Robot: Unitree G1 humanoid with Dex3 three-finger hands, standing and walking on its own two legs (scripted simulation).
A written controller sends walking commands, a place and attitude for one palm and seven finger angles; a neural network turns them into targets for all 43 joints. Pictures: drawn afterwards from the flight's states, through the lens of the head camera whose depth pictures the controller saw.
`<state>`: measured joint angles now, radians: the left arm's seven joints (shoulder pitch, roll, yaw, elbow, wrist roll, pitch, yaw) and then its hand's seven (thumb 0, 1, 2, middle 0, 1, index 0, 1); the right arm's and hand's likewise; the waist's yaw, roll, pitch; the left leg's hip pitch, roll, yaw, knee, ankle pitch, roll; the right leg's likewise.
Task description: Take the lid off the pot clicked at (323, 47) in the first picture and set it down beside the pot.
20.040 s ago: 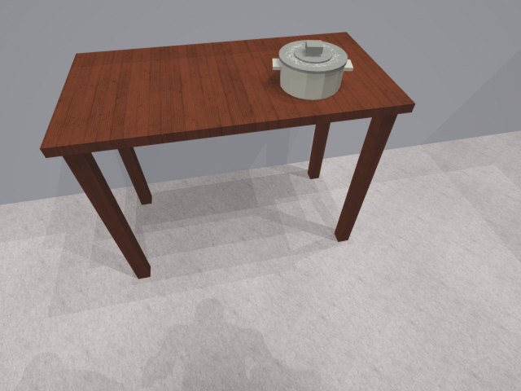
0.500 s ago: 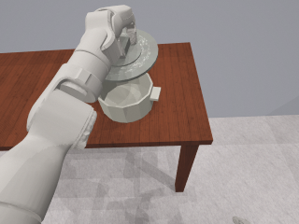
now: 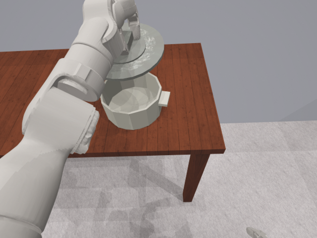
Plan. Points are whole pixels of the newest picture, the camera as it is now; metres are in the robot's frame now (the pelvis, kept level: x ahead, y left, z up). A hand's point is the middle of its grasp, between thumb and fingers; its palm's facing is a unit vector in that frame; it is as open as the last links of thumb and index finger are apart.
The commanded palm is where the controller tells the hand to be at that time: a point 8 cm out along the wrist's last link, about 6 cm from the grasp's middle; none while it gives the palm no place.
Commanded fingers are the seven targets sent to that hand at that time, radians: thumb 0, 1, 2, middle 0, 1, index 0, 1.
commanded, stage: move the lid sideways beside the pot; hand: left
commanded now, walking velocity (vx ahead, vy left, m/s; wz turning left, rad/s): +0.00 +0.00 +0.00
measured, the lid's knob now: (121, 40) +0.52 +0.06 +0.22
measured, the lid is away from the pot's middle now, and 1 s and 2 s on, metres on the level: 0.01 0.12 0.23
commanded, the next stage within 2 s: none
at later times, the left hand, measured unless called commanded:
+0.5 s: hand (90, 41) +0.49 +0.12 +0.24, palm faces -0.27 -0.05 -0.96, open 8.2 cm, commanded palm +0.50 +0.13 +0.31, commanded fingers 0.00 0.53 1.06 -0.70 -1.06 -0.81 -1.11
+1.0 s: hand (64, 45) +0.49 +0.18 +0.23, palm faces -0.29 -0.07 -0.95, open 8.2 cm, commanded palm +0.49 +0.19 +0.31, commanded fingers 0.00 0.53 1.06 -0.70 -1.06 -0.81 -1.11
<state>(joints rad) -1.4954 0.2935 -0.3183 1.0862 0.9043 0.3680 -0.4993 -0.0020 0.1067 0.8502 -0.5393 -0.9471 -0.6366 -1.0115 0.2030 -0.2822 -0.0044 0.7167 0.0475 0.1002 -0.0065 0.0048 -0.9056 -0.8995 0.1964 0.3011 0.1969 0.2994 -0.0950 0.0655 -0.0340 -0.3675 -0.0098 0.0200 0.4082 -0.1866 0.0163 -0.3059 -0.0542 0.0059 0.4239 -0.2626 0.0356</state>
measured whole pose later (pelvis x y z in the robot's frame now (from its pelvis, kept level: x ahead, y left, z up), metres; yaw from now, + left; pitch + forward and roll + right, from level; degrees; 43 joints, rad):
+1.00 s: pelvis -0.01 +0.01 +0.00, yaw +1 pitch +7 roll +0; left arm -1.38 0.55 -0.25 1.00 0.93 0.21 -0.55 0.00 0.11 0.85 -0.54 -0.95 -0.64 -1.01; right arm 0.23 -0.29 0.00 0.70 0.07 0.16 -0.01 0.00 -0.90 -0.90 0.20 0.30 0.20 0.30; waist -0.09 0.05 -0.01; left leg -0.38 -0.01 0.00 0.44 -0.19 0.02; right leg -0.28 -0.05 -0.01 0.40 -0.24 0.04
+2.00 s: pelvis +0.00 +0.02 +0.00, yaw +2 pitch +9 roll -2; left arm -1.34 0.78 -0.20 0.96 0.92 0.05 -0.62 0.00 0.11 0.85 -0.54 -0.95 -0.63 -1.01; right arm 0.22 -0.30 0.00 0.69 0.09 0.19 -0.01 0.00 -0.90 -0.90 0.20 0.30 0.20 0.30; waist -0.08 0.03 0.03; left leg -0.43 -0.01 -0.02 0.50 -0.23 0.03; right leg -0.30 -0.05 -0.03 0.40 -0.25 0.05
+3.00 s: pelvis -0.01 +0.01 -0.01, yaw +1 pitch +9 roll -2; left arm -1.25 0.80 -0.17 1.05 0.93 0.00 -0.59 0.00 0.12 0.85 -0.53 -0.95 -0.63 -1.01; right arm 0.25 -0.31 0.01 0.70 0.10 0.18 -0.02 0.00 -0.90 -0.90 0.20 0.30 0.20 0.30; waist -0.10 0.03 0.02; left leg -0.48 0.01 -0.01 0.58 -0.25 0.03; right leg -0.34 -0.03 -0.02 0.46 -0.27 0.05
